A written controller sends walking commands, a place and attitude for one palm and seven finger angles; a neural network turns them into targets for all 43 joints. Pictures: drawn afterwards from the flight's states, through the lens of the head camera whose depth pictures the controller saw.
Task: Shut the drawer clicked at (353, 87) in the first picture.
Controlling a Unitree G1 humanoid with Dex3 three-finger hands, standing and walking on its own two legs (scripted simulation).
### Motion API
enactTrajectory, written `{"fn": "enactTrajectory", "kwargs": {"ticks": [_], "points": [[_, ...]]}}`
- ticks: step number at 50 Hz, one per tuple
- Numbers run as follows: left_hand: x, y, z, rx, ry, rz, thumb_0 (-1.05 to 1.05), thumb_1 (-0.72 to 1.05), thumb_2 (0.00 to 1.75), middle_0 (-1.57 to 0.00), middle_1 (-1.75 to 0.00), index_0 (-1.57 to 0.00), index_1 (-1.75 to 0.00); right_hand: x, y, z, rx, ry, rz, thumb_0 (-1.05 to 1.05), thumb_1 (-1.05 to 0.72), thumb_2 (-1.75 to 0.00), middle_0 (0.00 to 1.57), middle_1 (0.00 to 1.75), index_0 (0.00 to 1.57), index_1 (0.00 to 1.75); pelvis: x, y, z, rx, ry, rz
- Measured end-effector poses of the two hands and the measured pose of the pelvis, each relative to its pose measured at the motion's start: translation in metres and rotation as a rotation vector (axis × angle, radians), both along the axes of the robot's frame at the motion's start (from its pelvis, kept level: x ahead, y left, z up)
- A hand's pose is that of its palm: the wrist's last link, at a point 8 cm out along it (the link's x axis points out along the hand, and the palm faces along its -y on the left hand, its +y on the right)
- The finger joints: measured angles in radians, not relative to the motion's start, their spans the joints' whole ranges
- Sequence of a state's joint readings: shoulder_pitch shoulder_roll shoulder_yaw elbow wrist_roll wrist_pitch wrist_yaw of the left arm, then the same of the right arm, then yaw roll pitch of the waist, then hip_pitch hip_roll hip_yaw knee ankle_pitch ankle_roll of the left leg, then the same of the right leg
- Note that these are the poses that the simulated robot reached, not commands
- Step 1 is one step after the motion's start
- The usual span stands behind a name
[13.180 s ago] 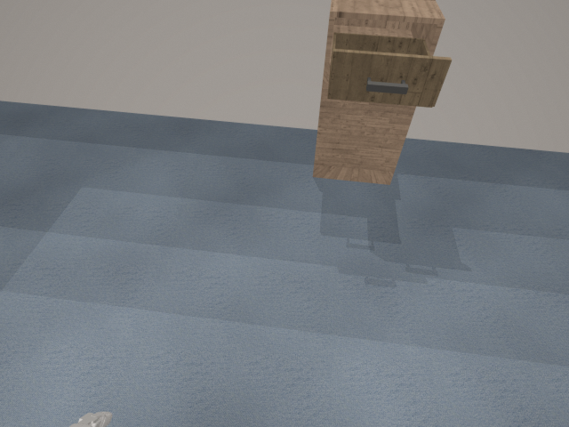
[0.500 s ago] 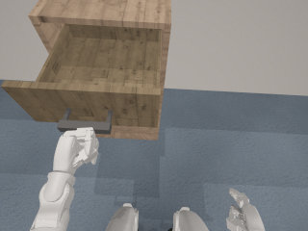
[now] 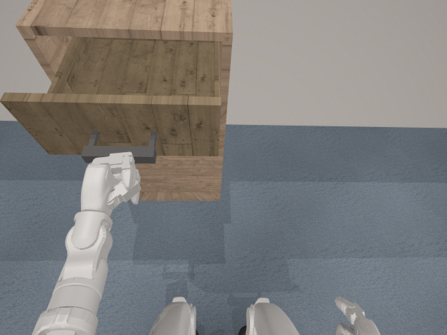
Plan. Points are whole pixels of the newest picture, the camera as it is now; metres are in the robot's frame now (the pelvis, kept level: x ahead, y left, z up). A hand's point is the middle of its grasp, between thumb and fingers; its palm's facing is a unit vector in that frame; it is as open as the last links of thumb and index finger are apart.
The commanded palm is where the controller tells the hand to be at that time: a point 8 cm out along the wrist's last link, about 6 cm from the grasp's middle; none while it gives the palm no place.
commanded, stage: push the drawer shut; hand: left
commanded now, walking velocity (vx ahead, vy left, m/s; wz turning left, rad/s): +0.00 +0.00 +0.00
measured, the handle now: (122, 145) +0.45 +0.20 +0.03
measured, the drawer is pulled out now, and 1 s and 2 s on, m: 0.17 0.06 0.00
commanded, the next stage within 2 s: pull the fist back off the drawer in 1.72 s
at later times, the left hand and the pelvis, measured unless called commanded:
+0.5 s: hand (141, 159) +0.42 +0.16 +0.03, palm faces +0.01 -1.00 -0.05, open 3.3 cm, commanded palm +0.41 +0.21 +0.03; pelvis -0.01 +0.00 +0.00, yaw +0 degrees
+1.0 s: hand (143, 131) +0.48 +0.16 +0.03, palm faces +0.02 -1.00 -0.04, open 3.3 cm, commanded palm +0.47 +0.21 +0.03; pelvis -0.01 +0.00 -0.01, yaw -1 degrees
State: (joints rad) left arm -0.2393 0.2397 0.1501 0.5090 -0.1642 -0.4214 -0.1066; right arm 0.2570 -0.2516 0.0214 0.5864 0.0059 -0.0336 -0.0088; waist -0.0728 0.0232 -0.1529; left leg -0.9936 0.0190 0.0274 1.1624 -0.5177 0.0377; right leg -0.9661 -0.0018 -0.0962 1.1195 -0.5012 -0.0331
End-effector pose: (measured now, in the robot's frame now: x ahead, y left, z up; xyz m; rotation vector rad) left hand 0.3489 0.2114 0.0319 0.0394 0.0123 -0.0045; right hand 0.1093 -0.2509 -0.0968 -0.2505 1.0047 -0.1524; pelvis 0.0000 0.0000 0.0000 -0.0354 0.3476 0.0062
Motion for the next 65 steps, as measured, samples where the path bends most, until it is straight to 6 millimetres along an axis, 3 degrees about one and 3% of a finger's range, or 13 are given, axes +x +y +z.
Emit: {"fn": "enactTrajectory", "kwargs": {"ticks": [23, 45, 65], "points": [[0.044, 0.0, 0.001, 0.01, -0.007, 0.017, 0.02, 0.86, 0.92, -1.4, -1.6, -1.4, -1.6, -0.023, -0.003, -0.012, 0.0, 0.084, -0.024, 0.01, -0.91, -0.9, 0.2, 0.3, 0.2, 0.3, -0.006, -0.002, -0.004, 0.0, 0.024, 0.002], [0.099, 0.003, 0.002, 0.004, -0.008, 0.022, 0.04, 0.83, 0.9, -1.4, -1.6, -1.4, -1.6, -0.085, -0.013, -0.019, -0.025, 0.256, -0.104, 0.0, -0.91, -0.9, 0.2, 0.3, 0.2, 0.3, -0.009, -0.004, -0.011, -0.006, 0.068, -0.013], [0.151, 0.003, 0.002, -0.011, 0.002, 0.021, 0.04, 0.83, 0.89, -1.4, -1.6, -1.4, -1.6, -0.12, -0.001, -0.018, -0.029, 0.385, -0.153, 0.0, -0.91, -0.9, 0.2, 0.3, 0.2, 0.3, -0.006, 0.005, -0.017, -0.026, 0.122, -0.023]]}}
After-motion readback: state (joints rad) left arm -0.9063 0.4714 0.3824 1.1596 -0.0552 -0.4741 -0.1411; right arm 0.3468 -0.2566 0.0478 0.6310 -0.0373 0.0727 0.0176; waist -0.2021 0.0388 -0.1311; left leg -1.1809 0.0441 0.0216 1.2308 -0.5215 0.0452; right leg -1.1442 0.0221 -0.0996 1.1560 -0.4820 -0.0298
